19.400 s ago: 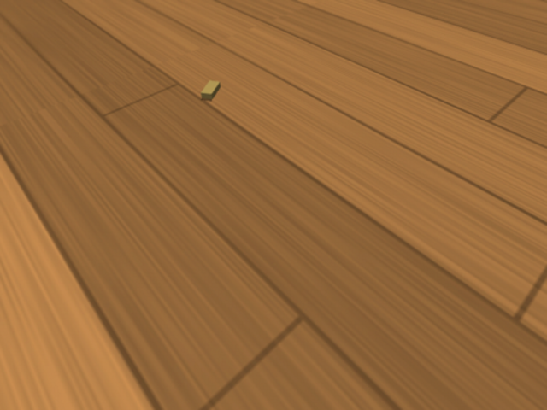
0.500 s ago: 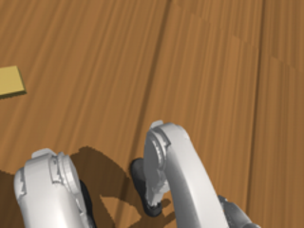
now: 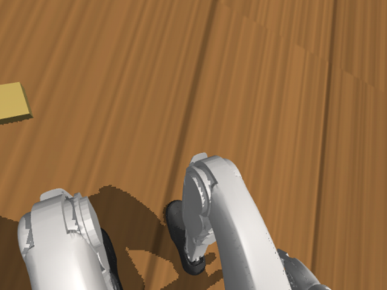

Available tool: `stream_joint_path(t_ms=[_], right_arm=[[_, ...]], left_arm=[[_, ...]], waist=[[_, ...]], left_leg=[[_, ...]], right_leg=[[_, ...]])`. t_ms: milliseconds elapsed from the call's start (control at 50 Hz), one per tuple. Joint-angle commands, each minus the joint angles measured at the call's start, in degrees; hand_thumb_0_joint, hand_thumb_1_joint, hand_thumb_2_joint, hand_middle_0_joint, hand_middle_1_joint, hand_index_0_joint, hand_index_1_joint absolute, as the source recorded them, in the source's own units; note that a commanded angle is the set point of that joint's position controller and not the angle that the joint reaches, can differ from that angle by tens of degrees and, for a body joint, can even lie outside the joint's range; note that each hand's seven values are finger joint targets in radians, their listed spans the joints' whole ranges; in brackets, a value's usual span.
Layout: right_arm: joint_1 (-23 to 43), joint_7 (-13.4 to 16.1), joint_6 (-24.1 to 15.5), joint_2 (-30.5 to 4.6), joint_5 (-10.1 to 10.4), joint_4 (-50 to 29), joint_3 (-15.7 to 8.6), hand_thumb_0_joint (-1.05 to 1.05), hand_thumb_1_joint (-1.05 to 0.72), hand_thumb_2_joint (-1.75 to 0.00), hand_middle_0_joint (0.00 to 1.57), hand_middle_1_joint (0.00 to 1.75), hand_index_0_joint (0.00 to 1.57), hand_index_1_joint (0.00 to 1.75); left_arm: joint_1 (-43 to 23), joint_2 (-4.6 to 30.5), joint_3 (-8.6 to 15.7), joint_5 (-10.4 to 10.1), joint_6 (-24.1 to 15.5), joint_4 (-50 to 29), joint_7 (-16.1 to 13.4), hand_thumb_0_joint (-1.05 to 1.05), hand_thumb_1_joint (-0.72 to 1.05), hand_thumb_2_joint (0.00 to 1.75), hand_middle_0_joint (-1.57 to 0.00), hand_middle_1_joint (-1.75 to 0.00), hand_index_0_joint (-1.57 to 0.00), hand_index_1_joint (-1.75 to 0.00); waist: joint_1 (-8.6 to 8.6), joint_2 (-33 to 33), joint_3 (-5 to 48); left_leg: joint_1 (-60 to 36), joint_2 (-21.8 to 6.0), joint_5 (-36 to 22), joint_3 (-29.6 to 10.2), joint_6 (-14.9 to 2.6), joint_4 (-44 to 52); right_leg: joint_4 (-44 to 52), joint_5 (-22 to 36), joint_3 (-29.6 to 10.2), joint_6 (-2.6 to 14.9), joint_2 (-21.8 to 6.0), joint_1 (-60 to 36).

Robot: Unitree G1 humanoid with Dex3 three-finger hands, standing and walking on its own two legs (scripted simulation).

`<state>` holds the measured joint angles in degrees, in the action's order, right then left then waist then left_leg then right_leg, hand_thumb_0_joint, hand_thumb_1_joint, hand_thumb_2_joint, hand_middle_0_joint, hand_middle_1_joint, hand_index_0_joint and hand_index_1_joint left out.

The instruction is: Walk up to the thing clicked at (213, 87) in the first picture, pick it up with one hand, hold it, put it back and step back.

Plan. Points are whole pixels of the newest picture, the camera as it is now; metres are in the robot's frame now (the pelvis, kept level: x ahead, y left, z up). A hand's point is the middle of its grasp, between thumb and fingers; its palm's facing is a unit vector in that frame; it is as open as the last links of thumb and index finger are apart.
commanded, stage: rise first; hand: left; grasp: from above
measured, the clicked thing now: out of the picture +0.51 +0.34 -0.30
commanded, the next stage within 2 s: none
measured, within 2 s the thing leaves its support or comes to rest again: neither
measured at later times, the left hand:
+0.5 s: hand out of the picture +0.46 +0.37 -0.18, palm faces -0.45 -0.11 -0.89, open 14.0 cm
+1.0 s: hand out of the picture +0.46 +0.37 -0.18, palm faces -0.45 -0.12 -0.89, open 14.0 cm
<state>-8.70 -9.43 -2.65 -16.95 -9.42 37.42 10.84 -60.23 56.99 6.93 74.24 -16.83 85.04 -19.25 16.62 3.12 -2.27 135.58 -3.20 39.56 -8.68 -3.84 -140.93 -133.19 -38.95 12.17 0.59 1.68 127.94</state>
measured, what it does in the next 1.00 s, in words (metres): stands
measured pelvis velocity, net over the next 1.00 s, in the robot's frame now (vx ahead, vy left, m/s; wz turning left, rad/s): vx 0.00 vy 0.00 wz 0.00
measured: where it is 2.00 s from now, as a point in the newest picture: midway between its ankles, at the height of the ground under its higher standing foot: (150, 265)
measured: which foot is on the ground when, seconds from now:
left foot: down 0.00-1.00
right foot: down 0.00-1.00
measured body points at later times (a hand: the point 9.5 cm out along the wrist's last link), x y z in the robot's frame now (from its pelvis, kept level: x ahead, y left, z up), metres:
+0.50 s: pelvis +0.00 +0.00 +0.00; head +0.25 +0.11 +0.35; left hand +0.48 +0.37 -0.13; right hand +0.06 -0.26 -0.08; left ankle +0.07 +0.11 -0.29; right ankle +0.10 -0.10 -0.29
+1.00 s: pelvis +0.00 +0.00 +0.00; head +0.26 +0.12 +0.35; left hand +0.48 +0.37 -0.13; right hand +0.07 -0.26 -0.08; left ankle +0.07 +0.11 -0.29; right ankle +0.10 -0.10 -0.29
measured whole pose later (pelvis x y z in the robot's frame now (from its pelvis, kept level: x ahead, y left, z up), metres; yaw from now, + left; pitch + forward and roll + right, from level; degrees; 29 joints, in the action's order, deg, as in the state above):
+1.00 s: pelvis +0.00 +0.00 +0.00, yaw +0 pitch +32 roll -13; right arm -8.9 -9.8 -3.6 -17.4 -9.7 36.4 11.1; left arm -59.9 57.2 7.2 73.9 -16.5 85.0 -18.6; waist 16.9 3.4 -2.8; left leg 135.5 -3.0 39.4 -8.7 -3.6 -141.0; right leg -133.4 -38.8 12.1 0.6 1.7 128.0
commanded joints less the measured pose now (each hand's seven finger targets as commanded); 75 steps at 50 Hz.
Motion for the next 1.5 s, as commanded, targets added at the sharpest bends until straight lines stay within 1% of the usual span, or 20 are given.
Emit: stream_joint_path(t_ms=[0, 100, 200, 280, 420, 560, 580, 680, 780, 840, 860, 900, 960, 1040, 1060, 1140, 1280, 1320, 1380, 1480], right_arm=[[-11.55, 0.65, 0.11, -16.51, 0.44, 0.17, -5.43, 0.0, -0.9, -0.9, 0.2, 0.3, 0.2, 0.3], [-11.69, 0.49, 0.29, -16.28, 0.5, -0.11, -5.49, 0.0, -0.9, -0.9, 0.2, 0.3, 0.2, 0.3], [-11.42, 0.63, 0.21, -16.89, 0.42, -0.62, -5.52, 0.0, -0.9, -0.9, 0.2, 0.3, 0.2, 0.3], [-11.45, 0.72, -0.13, -16.26, 0.29, -0.93, -5.13, 0.0, -0.89, -0.9, 0.2, 0.3, 0.2, 0.3], [-11.82, 0.88, -0.24, -16.66, 0.07, -0.39, -4.9, 0.0, -0.9, -0.9, 0.2, 0.3, 0.2, 0.3], [-11.95, 0.64, -0.53, -16.73, 0.12, -0.33, -4.94, 0.0, -0.89, -0.9, 0.2, 0.3, 0.2, 0.3], [-11.72, 0.69, -0.48, -16.43, 0.26, -0.32, -5.1, 0.0, -0.89, -0.9, 0.2, 0.3, 0.2, 0.3], [-11.65, 0.62, -0.5, -16.51, 0.27, -0.47, -4.89, 0.0, -0.89, -0.9, 0.2, 0.3, 0.2, 0.3], [-11.74, 0.48, -0.72, -16.59, 0.18, -0.97, -5.01, 0.0, -0.89, -0.9, 0.2, 0.3, 0.2, 0.3], [-11.67, 0.46, -0.79, -16.85, 0.21, -1.11, -4.99, 0.0, -0.89, -0.9, 0.2, 0.3, 0.2, 0.3], [-12.41, 0.35, -0.78, -16.69, 0.13, -0.64, -5.06, 0.0, -0.89, -0.9, 0.2, 0.3, 0.2, 0.3], [-12.11, 0.33, -0.67, -17.14, 0.09, -1.04, -5.22, 0.0, -0.89, -0.9, 0.2, 0.3, 0.2, 0.3], [-11.98, 0.19, -0.57, -16.59, 0.03, -0.54, -5.22, 0.0, -0.89, -0.9, 0.2, 0.3, 0.2, 0.3], [-11.82, 0.24, -0.25, -16.29, 0.09, -0.82, -4.89, 0.0, -0.89, -0.9, 0.2, 0.3, 0.2, 0.3], [-11.43, 0.3, -0.25, -16.77, 0.19, -1.15, -5.38, 0.0, -0.89, -0.9, 0.2, 0.3, 0.2, 0.3], [-11.61, 0.25, -0.53, -16.54, 0.03, -0.68, -4.89, 0.0, -0.89, -0.9, 0.2, 0.3, 0.2, 0.3], [-11.23, 0.3, -0.71, -17.19, 0.12, -1.74, -4.65, 0.0, -0.89, -0.9, 0.2, 0.3, 0.2, 0.3], [-10.98, 0.36, -0.7, -16.95, 0.13, -1.82, -4.65, 0.0, -0.89, -0.9, 0.2, 0.3, 0.2, 0.3], [-11.06, 0.58, -0.74, -17.31, 0.21, -1.84, -4.64, 0.0, -0.89, -0.9, 0.2, 0.3, 0.2, 0.3], [-11.49, 0.34, -0.61, -17.07, 0.06, -1.08, -4.91, 0.0, -0.89, -0.9, 0.2, 0.3, 0.2, 0.3]], left_arm=[[-15.95, 15.49, 1.27, -1.21, 0.54, -8.31, -2.08, 0.0, -0.54, 1.01, -0.09, -0.97, -0.08, -0.98], [-16.66, 14.3, 0.48, -1.31, 0.59, -8.58, -1.57, 0.0, -0.56, 1.02, -0.08, -0.98, -0.07, -0.99], [-16.3, 16.51, 2.12, -1.01, 0.06, -7.61, -1.47, 0.0, -0.52, 0.99, -0.11, -0.96, -0.1, -0.97], [-16.65, 14.69, 0.71, -0.93, -0.15, -6.25, -1.41, 0.0, -0.51, 0.98, -0.1, -0.97, -0.1, -0.97], [-17.84, 17.32, 1.89, -0.86, -0.72, -8.59, -2.4, 0.0, -0.51, 0.99, -0.11, -0.96, -0.1, -0.96], [-16.87, 15.67, 1.16, -0.83, 0.26, -7.32, -2.68, 0.0, -0.53, 1.0, -0.11, -0.95, -0.09, -0.96], [-16.29, 16.07, 1.39, -0.56, 0.27, -7.57, -2.73, 0.0, -0.53, 1.0, -0.1, -0.95, -0.09, -0.96], [-16.49, 17.35, 1.97, -1.2, 0.53, -8.6, -2.46, 0.0, -0.5, 0.97, -0.13, -0.92, -0.12, -0.93], [-15.97, 14.93, 1.05, -1.23, 0.52, -7.38, -1.71, 0.0, -0.51, 0.99, -0.12, -0.93, -0.11, -0.94], [-15.28, 16.36, 1.89, -1.03, 0.55, -7.19, -1.62, 0.0, -0.5, 0.98, -0.12, -0.94, -0.11, -0.95], [-17.12, 14.92, 0.85, -1.32, 0.3, -9.02, -1.42, 0.0, -0.52, 0.99, -0.12, -0.93, -0.1, -0.94], [-16.4, 17.11, 2.44, -0.78, 0.29, -8.91, -1.54, 0.0, -0.49, 0.97, -0.15, -0.91, -0.13, -0.92], [-17.3, 14.68, 1.02, -1.51, -0.19, -9.75, -1.68, 0.0, -0.5, 0.97, -0.13, -0.92, -0.11, -0.94], [-17.92, 16.12, 1.18, -0.57, -0.39, -10.24, -1.98, 0.0, -0.51, 0.98, -0.13, -0.91, -0.11, -0.93], [-16.95, 16.91, 2.41, -0.67, -0.18, -8.6, -2.39, 0.0, -0.51, 0.98, -0.13, -0.91, -0.11, -0.93], [-15.56, 13.79, 0.01, -0.98, 0.26, -4.88, -2.06, 0.0, -0.51, 0.98, -0.12, -0.93, -0.11, -0.94], [-16.07, 17.49, 2.16, -1.42, 0.56, -7.01, -1.82, 0.0, -0.49, 0.97, -0.14, -0.92, -0.12, -0.93], [-15.5, 15.67, 1.16, -1.53, 0.3, -6.07, -1.9, 0.0, -0.5, 0.97, -0.12, -0.93, -0.11, -0.94], [-16.97, 18.63, 2.29, -0.38, 0.09, -8.92, -1.99, 0.0, -0.51, 0.98, -0.14, -0.91, -0.12, -0.93], [-17.67, 16.31, 1.71, -0.72, -0.17, -9.48, -2.64, 0.0, -0.51, 0.99, -0.12, -0.91, -0.1, -0.93]], waist=[[0.32, -27.41, 39.1], [0.73, -27.68, 38.44], [0.99, -25.79, 37.51], [1.57, -23.36, 35.32], [0.73, -26.05, 39.76], [1.38, -26.36, 37.74], [0.49, -27.04, 38.79], [0.27, -26.72, 39.7], [1.3, -25.02, 37.28], [1.18, -25.2, 37.32], [1.5, -25.93, 37.31], [1.17, -26.55, 38.99], [1.29, -28.11, 38.61], [0.85, -28.09, 39.83], [0.79, -26.86, 39.79], [1.98, -23.89, 35.34], [0.94, -25.78, 39.51], [1.57, -24.95, 37.51], [0.85, -26.86, 38.54], [1.26, -28.34, 39.24]], left_leg=[[-35.23, 0.53, -14.29, -0.16, 2.55, 15.27], [-34.76, 0.58, -13.2, -0.25, 2.65, 15.69], [-33.5, 0.54, -12.0, 0.03, 2.35, 14.9], [-30.19, 0.89, -9.04, 1.08, 1.89, 14.48], [-33.63, 0.72, -12.84, 0.53, 2.33, 14.37], [-33.97, 0.64, -14.08, 0.3, 2.35, 14.32], [-33.99, 0.62, -13.68, 0.58, 2.4, 14.55], [-33.36, 0.75, -13.85, 1.03, 2.14, 14.19], [-32.56, 0.73, -12.24, 0.61, 2.07, 14.38], [-32.46, 0.7, -11.83, 0.38, 2.21, 14.6], [-33.43, 0.74, -12.66, 0.21, 2.46, 14.8], [-34.89, 0.52, -14.18, 0.21, 2.38, 14.3], [-35.18, 0.55, -14.04, -0.03, 2.74, 14.81], [-34.12, 0.68, -13.64, 0.84, 2.41, 14.25], [-33.6, 0.65, -13.53, 0.67, 2.33, 14.09], [-30.22, 0.76, -11.31, 1.06, 1.91, 13.78], [-33.42, 0.62, -13.8, 0.48, 2.19, 13.79], [-32.17, 0.73, -12.42, 0.42, 2.21, 13.94], [-33.54, 0.65, -12.89, 0.65, 2.2, 13.79], [-34.73, 0.59, -13.78, 0.03, 2.69, 14.66]], right_leg=[[11.04, 15.17, 0.12, 1.48, 2.48, -14.72], [11.03, 14.4, 0.29, 1.56, 2.44, -14.21], [11.27, 13.6, 0.06, 1.43, 2.45, -14.43], [12.65, 11.71, -0.29, 1.3, 2.56, -14.89], [11.52, 14.41, 0.17, 1.36, 2.6, -16.62], [11.02, 15.12, 0.16, 1.47, 2.53, -14.77], [11.21, 14.88, 0.14, 1.52, 2.71, -15.29], [11.67, 15.3, -0.13, 1.32, 2.69, -17.05], [11.75, 13.89, 0.0, 1.36, 2.67, -15.64], [11.54, 13.61, -0.04, 1.44, 2.67, -15.96], [11.34, 14.14, 0.14, 1.45, 2.43, -15.28], [11.24, 15.11, 0.06, 1.34, 2.64, -15.92], [10.95, 14.99, 0.32, 1.53, 2.49, -15.1], [11.49, 14.99, -0.02, 1.48, 2.74, -16.6], [11.38, 14.94, 0.06, 1.45, 2.68, -16.19], [12.3, 13.53, 0.03, 1.32, 2.89, -15.32], [11.44, 15.12, 0.05, 1.37, 2.8, -17.17], [11.55, 14.15, 0.24, 1.43, 2.74, -16.26], [11.42, 14.26, -0.15, 1.47, 2.74, -15.98], [10.78, 14.73, 0.62, 1.62, 2.75, -15.17]])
